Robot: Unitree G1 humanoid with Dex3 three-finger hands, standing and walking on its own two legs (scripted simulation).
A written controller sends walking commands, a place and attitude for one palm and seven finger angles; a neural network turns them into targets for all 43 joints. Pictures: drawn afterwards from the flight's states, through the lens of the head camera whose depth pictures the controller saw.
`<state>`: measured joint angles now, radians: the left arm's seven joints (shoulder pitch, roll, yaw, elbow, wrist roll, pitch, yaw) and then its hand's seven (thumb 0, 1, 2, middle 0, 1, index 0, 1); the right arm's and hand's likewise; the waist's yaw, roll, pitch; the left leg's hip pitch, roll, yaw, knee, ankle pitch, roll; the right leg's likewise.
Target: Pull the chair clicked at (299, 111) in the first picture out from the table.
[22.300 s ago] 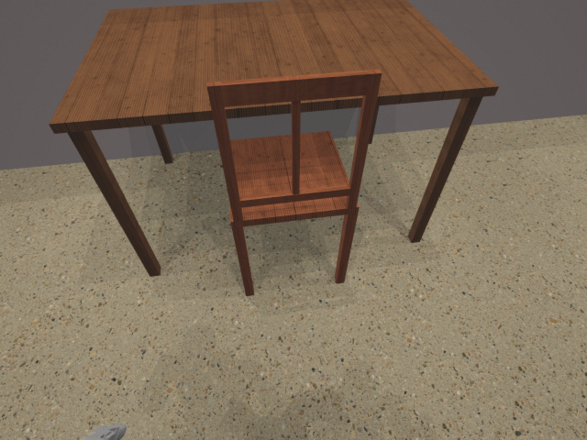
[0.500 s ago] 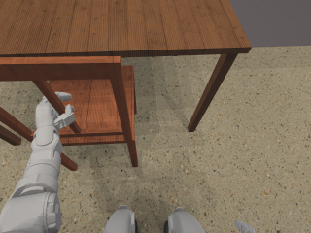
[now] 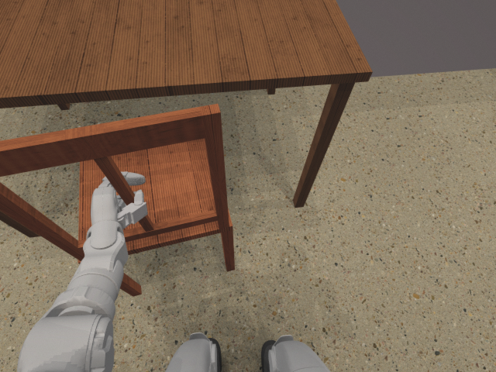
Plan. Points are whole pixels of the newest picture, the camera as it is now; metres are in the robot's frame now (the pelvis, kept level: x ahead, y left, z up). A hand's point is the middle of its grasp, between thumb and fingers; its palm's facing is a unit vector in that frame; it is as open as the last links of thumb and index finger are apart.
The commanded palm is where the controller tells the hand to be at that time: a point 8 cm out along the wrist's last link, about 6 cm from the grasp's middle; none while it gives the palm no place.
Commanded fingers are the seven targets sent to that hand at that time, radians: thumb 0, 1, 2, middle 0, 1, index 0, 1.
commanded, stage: step backward, pulling the chair out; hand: left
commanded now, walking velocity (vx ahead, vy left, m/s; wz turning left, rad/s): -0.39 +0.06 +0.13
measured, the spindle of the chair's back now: (130, 198) +0.43 +0.22 -0.06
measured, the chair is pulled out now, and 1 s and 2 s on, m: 0.12 0.19 0.22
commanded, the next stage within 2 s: none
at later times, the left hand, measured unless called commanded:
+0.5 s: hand (166, 238) +0.34 +0.13 -0.04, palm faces +0.08 -0.97 -0.21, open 4.9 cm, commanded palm +0.34 +0.18 -0.04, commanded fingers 0.00 0.90 0.90 -0.50 -1.45 -0.50 -1.45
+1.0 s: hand (165, 240) +0.33 +0.13 -0.04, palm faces +0.11 -0.97 -0.22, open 5.0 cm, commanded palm +0.34 +0.18 -0.04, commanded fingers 0.00 0.90 0.90 -0.50 -1.45 -0.50 -1.45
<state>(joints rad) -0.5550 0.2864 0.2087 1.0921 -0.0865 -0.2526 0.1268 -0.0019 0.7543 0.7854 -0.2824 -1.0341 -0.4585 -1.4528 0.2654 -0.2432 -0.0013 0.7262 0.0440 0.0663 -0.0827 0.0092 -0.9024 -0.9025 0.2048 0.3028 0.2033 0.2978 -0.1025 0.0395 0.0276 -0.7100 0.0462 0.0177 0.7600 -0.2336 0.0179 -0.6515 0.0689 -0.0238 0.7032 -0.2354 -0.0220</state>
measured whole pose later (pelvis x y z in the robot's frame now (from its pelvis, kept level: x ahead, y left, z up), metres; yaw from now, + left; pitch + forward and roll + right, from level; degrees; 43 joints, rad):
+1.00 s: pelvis -0.04 -0.02 +0.00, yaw +2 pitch +4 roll +0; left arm -0.56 0.21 0.06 1.14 -0.08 -0.24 0.14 -0.01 0.70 0.81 -0.29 -1.13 -0.50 -1.45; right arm 0.21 -0.25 0.02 0.77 0.05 -0.04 -0.13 0.01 -0.90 -0.90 0.21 0.30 0.20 0.30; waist -0.08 0.03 0.10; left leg -0.60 0.03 0.02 0.70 -0.25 0.00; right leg -0.56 0.02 -0.06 0.68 -0.19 -0.05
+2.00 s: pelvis -0.08 -0.01 +0.01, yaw +4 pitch +8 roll +2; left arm -0.62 0.22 0.01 1.04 -0.08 -0.12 0.12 0.01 0.69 0.80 -0.25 -1.21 -0.50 -1.45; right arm 0.19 -0.26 0.00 0.71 0.06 0.06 -0.14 0.01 -0.90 -0.90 0.20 0.30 0.20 0.30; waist -0.08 -0.01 0.09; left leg -0.50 -0.03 0.03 0.70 -0.34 0.00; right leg -0.67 -0.04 -0.03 0.58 -0.05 -0.02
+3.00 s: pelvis -0.09 -0.02 +0.01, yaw +4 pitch +10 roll +2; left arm -0.60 0.20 0.04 1.13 -0.06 -0.20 0.13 0.01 0.67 0.81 -0.30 -1.20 -0.50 -1.45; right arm 0.21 -0.27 0.01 0.74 0.08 0.05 -0.15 0.01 -0.90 -0.90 0.21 0.30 0.20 0.30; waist -0.08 0.00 0.02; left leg -0.55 -0.02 0.02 0.69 -0.31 -0.01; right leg -0.71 -0.04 -0.04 0.56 -0.03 -0.03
